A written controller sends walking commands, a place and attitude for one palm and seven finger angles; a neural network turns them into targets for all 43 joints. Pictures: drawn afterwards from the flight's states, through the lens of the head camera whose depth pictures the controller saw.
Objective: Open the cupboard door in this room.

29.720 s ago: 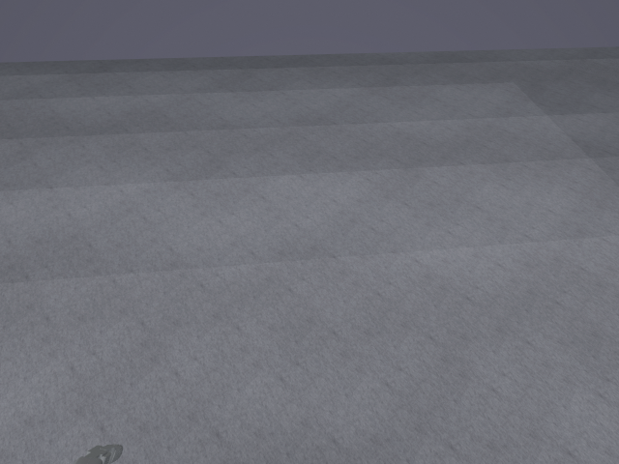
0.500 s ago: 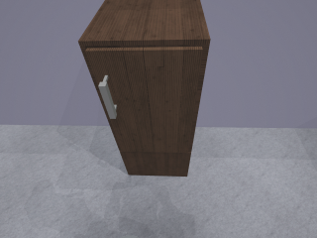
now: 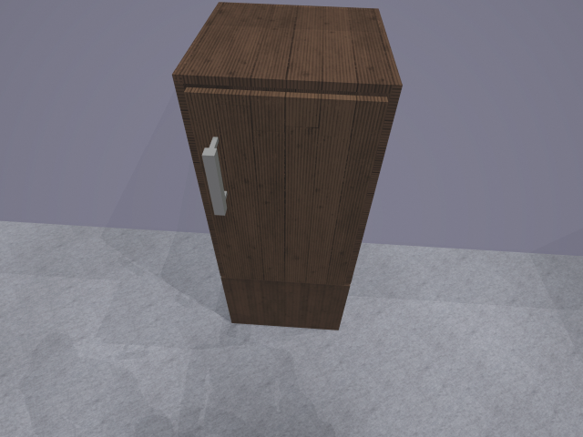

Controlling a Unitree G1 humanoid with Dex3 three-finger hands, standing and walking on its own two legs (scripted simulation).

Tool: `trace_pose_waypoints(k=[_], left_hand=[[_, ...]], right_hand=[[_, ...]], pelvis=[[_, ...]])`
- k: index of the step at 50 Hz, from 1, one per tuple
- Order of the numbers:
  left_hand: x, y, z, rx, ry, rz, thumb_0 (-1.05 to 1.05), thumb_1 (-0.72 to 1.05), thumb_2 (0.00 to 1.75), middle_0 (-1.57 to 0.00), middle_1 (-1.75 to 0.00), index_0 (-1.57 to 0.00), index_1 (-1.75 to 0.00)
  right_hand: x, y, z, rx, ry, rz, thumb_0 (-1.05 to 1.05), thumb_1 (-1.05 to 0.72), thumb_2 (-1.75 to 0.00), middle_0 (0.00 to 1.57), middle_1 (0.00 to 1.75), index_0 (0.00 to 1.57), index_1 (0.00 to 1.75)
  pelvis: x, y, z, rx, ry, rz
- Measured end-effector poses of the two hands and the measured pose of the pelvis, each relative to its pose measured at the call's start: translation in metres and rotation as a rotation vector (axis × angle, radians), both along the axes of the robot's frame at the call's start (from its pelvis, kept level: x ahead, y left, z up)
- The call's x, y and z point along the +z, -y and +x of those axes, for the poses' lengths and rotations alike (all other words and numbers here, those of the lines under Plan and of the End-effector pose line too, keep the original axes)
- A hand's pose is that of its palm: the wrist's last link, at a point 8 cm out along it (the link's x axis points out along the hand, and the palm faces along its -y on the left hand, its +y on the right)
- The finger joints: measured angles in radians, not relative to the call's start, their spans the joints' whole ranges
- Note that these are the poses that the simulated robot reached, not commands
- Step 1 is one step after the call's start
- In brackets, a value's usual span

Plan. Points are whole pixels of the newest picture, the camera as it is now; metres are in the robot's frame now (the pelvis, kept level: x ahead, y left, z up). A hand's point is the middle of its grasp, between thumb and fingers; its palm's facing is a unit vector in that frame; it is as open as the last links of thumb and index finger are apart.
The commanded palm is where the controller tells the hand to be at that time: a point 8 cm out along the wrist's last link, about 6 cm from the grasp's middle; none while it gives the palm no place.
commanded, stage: look again from close up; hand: left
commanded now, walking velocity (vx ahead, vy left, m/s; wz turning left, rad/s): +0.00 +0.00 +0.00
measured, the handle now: (217, 177) +0.58 +0.20 +0.00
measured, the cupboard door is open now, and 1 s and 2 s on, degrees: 0 0 0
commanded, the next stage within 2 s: shuffle to correct the standing spot in 0.62 s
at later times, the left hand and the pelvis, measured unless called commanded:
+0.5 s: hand out of the picture +0.05 +0.21 -0.17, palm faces +0.05 -0.97 -0.24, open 7.4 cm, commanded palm none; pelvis +0.00 +0.01 +0.00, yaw +1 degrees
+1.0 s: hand out of the picture -0.05 +0.18 -0.17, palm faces +0.04 -0.98 -0.17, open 7.4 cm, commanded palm none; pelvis +0.00 +0.01 +0.00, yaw +0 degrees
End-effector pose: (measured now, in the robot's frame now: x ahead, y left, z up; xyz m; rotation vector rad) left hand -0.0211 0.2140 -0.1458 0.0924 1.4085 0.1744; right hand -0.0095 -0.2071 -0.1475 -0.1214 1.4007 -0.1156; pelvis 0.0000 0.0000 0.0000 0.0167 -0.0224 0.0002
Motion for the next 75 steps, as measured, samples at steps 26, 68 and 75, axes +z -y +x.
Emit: trace_pose_waypoints(k=[26, 68, 75], left_hand=[[0.011, -0.044, 0.057, -0.067, 0.210, 0.091, 0.01, 0.90, 0.90, -0.20, -0.30, -0.20, -0.30], [-0.010, 0.001, 0.045, -0.007, -0.068, -0.036, 0.01, 0.90, 0.90, -0.20, -0.30, -0.20, -0.30], [-0.001, -0.021, 0.103, -0.039, 0.059, 0.065, 0.03, 0.94, 0.90, -0.20, -0.30, -0.21, -0.30]], right_hand=[[0.013, 0.019, 0.050, 0.028, 0.209, -0.076, 0.00, -0.91, -0.89, 0.20, 0.30, 0.20, 0.30], [-0.002, -0.016, 0.056, -0.058, 0.023, -0.028, 0.00, -0.91, -0.89, 0.20, 0.30, 0.20, 0.30], [-0.006, -0.004, 0.065, -0.091, -0.020, -0.027, 0.02, -0.93, -0.89, 0.20, 0.30, 0.20, 0.30]], pelvis=[[-0.003, -0.012, -0.006, 0.008, 0.034, -0.020], [-0.006, -0.014, 0.064, -0.020, 0.004, -0.014], [-0.006, -0.006, 0.067, -0.008, -0.005, -0.009]])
